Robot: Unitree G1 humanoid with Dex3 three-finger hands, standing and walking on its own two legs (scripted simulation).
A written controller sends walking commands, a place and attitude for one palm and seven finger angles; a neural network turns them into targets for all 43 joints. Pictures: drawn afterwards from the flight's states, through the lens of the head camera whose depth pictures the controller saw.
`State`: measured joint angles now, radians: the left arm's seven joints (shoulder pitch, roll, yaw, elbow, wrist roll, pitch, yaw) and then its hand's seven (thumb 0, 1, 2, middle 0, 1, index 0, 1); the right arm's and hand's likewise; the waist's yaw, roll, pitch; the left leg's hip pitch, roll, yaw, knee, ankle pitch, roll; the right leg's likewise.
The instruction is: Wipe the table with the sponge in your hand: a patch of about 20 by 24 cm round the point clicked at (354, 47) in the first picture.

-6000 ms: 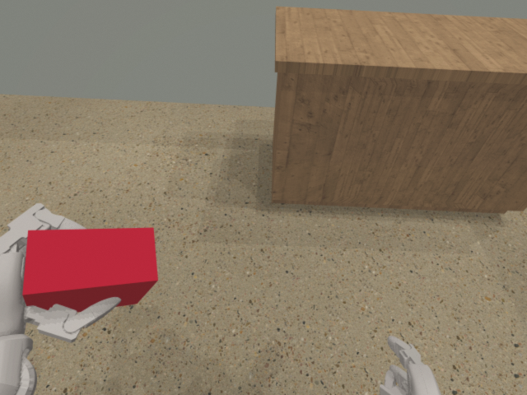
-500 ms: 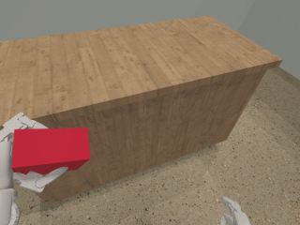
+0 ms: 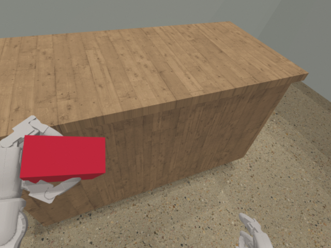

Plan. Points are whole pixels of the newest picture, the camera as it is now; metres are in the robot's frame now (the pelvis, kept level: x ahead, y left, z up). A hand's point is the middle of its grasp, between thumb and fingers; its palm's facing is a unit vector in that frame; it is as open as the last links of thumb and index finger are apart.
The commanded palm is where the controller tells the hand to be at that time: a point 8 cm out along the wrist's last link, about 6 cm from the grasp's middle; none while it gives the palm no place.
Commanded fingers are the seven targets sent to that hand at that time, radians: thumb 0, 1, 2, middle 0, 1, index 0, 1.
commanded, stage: shuffle to correct the standing spot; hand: left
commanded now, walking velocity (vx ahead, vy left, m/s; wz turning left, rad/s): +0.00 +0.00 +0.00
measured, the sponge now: (76, 161) +0.23 +0.20 +0.15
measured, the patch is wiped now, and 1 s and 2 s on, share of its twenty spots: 0.00 0.00 0.00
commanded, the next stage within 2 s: come to a stop and stand still in 0.86 s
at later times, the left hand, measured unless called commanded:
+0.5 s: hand (24, 128) +0.28 +0.32 +0.16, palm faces +0.44 -0.82 -0.36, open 10.1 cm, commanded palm +0.22 +0.34 +0.18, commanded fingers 0.00 0.10 1.30 -1.20 -1.60 -1.20 -1.60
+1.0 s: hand (19, 87) +0.38 +0.38 +0.18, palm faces +0.47 -0.80 -0.38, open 10.1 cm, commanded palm +0.32 +0.41 +0.18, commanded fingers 0.00 0.10 1.30 -1.20 -1.60 -1.20 -1.60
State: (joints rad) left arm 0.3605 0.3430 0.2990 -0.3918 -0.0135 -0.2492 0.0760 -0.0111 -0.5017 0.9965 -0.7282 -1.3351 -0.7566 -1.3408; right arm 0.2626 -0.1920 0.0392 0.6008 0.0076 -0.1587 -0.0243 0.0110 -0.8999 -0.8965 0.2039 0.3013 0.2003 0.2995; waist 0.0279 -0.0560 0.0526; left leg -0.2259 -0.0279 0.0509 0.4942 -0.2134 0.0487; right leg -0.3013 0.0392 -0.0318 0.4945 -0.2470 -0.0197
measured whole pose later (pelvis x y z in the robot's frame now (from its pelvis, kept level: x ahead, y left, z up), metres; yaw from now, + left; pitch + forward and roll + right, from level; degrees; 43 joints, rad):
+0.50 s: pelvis +0.07 +0.05 -0.01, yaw +2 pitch -2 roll -1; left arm 0.39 0.38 0.39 -0.44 -0.02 -0.25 0.09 -0.01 -0.50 1.00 -0.73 -1.34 -0.76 -1.34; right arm 0.25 -0.16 0.02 0.60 -0.01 -0.16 -0.01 0.01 -0.90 -0.90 0.20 0.30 0.20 0.30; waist 0.01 -0.06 0.03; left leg -0.19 -0.09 0.06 0.56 -0.34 0.11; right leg -0.45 0.00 -0.03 1.00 -0.41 -0.02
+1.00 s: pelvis +0.17 +0.13 -0.03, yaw +3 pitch -2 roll +1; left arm 0.34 0.41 0.41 -0.57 -0.02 -0.27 0.11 -0.01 -0.50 1.00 -0.73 -1.34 -0.76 -1.34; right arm 0.19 -0.21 -0.02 0.60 0.00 -0.15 -0.05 0.01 -0.90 -0.90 0.20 0.30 0.20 0.30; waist 0.04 -0.07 0.10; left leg -0.41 0.07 0.03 0.72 -0.27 -0.03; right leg -0.33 -0.08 -0.05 0.85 -0.48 0.00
